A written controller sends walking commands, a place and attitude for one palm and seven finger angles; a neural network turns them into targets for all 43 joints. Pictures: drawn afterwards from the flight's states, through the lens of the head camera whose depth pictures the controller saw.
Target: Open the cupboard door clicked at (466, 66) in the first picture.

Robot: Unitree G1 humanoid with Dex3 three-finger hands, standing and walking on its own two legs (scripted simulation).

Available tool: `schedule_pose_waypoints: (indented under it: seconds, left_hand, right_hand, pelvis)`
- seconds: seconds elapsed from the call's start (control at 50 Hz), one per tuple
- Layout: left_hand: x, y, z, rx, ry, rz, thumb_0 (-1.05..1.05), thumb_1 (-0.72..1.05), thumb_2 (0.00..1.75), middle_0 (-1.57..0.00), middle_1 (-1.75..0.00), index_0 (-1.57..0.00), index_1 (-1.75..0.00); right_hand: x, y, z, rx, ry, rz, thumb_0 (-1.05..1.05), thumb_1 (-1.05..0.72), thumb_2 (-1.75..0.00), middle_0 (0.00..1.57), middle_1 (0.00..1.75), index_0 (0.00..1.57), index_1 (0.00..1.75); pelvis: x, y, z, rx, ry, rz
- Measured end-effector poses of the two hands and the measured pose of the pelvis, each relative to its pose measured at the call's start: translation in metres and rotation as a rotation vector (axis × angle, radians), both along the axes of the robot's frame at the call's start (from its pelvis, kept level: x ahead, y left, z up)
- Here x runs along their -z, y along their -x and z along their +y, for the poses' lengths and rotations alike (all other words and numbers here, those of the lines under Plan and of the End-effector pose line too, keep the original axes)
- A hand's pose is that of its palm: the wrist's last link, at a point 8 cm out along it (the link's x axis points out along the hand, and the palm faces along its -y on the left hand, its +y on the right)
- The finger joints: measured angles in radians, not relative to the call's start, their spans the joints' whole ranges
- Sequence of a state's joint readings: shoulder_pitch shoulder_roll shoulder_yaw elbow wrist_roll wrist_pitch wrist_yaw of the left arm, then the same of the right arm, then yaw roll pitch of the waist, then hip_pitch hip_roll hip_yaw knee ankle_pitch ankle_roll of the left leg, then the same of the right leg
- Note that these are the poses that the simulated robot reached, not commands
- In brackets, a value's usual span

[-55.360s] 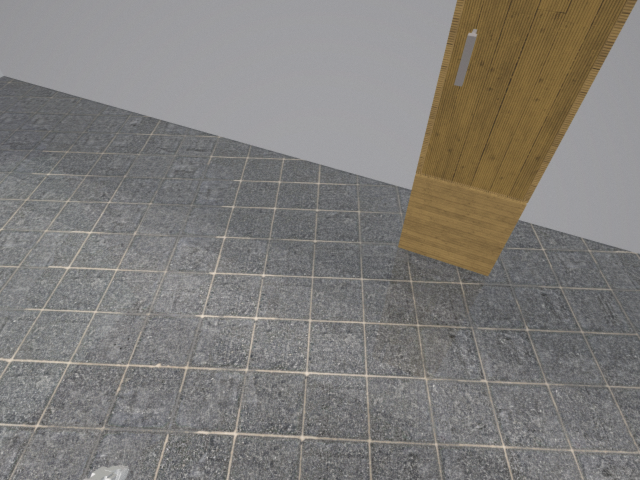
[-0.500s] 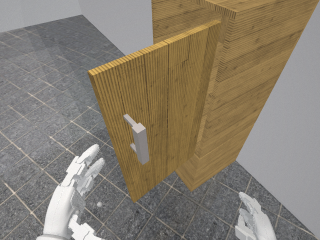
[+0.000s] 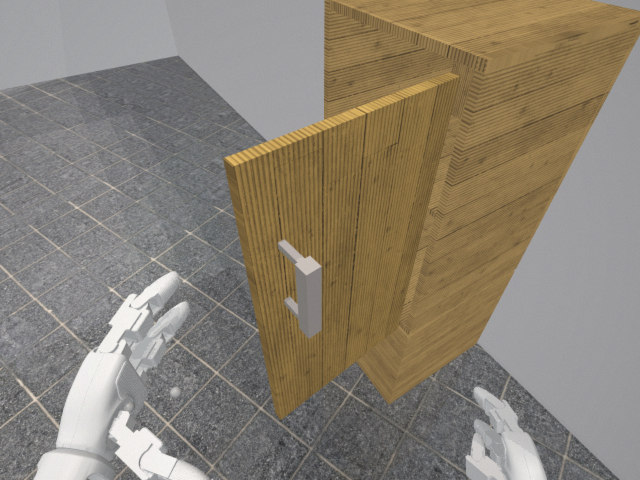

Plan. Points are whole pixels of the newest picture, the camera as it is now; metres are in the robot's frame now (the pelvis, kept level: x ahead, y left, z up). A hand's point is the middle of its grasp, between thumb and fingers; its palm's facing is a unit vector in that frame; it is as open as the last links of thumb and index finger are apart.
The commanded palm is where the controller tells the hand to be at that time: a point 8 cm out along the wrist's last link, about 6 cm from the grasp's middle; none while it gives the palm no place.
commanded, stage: draw the hand back to the body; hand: left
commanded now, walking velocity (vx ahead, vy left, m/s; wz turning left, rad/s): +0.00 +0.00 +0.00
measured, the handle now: (299, 289) +0.32 +0.06 +0.10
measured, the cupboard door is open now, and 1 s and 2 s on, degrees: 96 96 96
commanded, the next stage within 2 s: step back with the hand held close in 1.12 s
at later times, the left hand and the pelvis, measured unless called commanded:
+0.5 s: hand (100, 341) +0.20 +0.22 +0.17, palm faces +0.35 -0.86 -0.37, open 12.0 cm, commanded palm +0.15 +0.27 +0.19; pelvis +0.01 +0.00 +0.03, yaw -1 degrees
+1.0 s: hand (84, 312) +0.21 +0.24 +0.19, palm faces +0.43 -0.82 -0.38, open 7.6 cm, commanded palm +0.16 +0.28 +0.21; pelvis +0.01 -0.02 +0.04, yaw -2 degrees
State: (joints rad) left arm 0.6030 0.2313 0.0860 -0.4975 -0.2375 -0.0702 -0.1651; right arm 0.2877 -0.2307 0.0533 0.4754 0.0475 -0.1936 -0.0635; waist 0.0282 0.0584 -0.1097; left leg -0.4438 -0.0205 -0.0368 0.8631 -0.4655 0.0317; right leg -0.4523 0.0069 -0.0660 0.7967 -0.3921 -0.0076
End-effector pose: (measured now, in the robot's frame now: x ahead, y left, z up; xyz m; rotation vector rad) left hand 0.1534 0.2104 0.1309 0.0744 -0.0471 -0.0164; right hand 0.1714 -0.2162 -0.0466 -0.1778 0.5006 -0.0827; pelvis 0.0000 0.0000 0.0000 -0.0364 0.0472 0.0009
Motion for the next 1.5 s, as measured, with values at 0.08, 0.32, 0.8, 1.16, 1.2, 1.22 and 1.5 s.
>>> schedule_pose_waypoints:
  seconds: [0.08,0.32,0.8,1.16,1.2,1.22,1.5]
  left_hand:
    - [-0.009,-0.002,0.008,-0.024,-0.049,-0.006,-0.01,-0.46,0.32,-0.16,-0.30,-0.15,-0.30]
    - [-0.039,0.001,0.034,-0.282,-0.261,-0.024,-0.01,-0.13,0.46,-0.17,-0.30,-0.17,-0.30]
    - [-0.087,-0.014,0.069,-0.461,-0.373,-0.153,0.01,0.69,0.82,-0.20,-0.30,-0.20,-0.30]
    - [-0.082,-0.013,0.062,-0.447,-0.357,-0.134,0.01,0.88,0.90,-0.21,-0.30,-0.21,-0.31]
    - [-0.083,-0.013,0.063,-0.448,-0.357,-0.138,0.01,0.89,0.90,-0.21,-0.30,-0.21,-0.31]
    - [-0.083,-0.012,0.063,-0.448,-0.357,-0.139,0.01,0.89,0.90,-0.21,-0.30,-0.21,-0.30]
    - [-0.081,-0.012,0.071,-0.354,-0.459,-0.121,0.01,0.89,0.90,-0.21,-0.30,-0.21,-0.30]
  right_hand:
    - [-0.004,-0.002,0.003,-0.005,0.003,-0.008,0.02,-0.90,-0.90,0.20,0.30,0.20,0.30]
    - [-0.009,-0.001,0.007,-0.014,0.020,0.073,0.01,-0.90,-0.90,0.20,0.30,0.20,0.30]
    - [-0.012,-0.017,-0.020,0.010,0.029,0.134,0.01,-0.90,-0.90,0.20,0.30,0.20,0.30]
    - [-0.009,-0.008,-0.026,0.025,0.028,0.158,0.01,-0.90,-0.90,0.20,0.30,0.20,0.30]
    - [-0.009,-0.008,-0.025,0.024,0.025,0.156,0.01,-0.90,-0.90,0.20,0.30,0.20,0.30]
    - [-0.009,-0.007,-0.025,0.024,0.024,0.155,0.01,-0.90,-0.90,0.20,0.30,0.20,0.30]
    - [-0.012,0.019,-0.035,0.112,0.055,0.220,0.01,-0.90,-0.90,0.20,0.30,0.20,0.30]
  pelvis:
    - [-0.004,-0.001,0.001,0.002,-0.001,-0.015]
    - [-0.025,-0.006,0.001,0.014,-0.015,-0.080]
    - [-0.039,-0.015,-0.015,0.026,-0.025,-0.128]
    - [-0.041,-0.013,-0.019,0.029,-0.024,-0.136]
    - [-0.041,-0.012,-0.018,0.030,-0.025,-0.137]
    - [-0.041,-0.012,-0.018,0.030,-0.025,-0.137]
    - [-0.040,0.007,-0.004,0.045,-0.024,-0.059]
